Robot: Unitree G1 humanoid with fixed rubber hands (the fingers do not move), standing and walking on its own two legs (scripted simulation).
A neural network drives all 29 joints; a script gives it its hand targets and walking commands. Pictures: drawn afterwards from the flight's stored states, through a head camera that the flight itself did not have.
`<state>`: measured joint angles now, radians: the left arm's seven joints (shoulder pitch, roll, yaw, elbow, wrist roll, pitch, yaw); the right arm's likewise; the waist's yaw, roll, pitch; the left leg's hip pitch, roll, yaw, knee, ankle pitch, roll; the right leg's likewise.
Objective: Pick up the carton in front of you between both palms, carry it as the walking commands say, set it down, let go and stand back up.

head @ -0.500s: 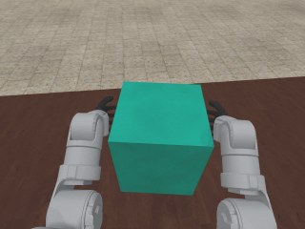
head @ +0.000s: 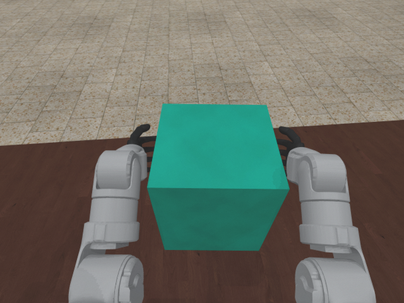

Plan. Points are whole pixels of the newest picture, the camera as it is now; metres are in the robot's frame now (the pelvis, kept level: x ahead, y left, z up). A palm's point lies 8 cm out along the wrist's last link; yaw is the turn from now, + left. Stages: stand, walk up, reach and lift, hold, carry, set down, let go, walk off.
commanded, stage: carry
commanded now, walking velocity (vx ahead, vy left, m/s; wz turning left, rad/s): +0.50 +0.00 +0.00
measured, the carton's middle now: (213, 180) +0.36 +0.00 +0.05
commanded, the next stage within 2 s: none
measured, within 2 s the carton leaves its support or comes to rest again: neither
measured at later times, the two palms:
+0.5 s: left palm (147, 87) +0.66 +0.19 +0.08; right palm (252, 87) +0.66 -0.12 +0.09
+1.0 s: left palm (173, 48) +0.96 +0.14 +0.06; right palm (253, 51) +0.95 -0.16 +0.06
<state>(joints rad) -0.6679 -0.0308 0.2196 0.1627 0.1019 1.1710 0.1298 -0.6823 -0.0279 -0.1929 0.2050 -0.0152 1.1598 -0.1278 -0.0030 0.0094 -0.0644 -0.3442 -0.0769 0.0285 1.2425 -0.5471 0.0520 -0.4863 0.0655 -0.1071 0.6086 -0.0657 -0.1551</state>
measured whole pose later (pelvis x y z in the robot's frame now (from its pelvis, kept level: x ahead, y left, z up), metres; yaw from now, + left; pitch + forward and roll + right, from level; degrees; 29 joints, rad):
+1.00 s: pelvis +0.60 +0.01 -0.08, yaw +1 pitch +4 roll +1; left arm -0.66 -0.03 0.23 0.11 0.10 1.18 0.13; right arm -0.67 -0.01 -0.19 0.17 -0.02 1.15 -0.13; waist -0.07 -0.01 -0.10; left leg -0.13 -0.09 0.09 0.83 -0.48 0.07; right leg -0.47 0.03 -0.11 0.45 0.12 -0.11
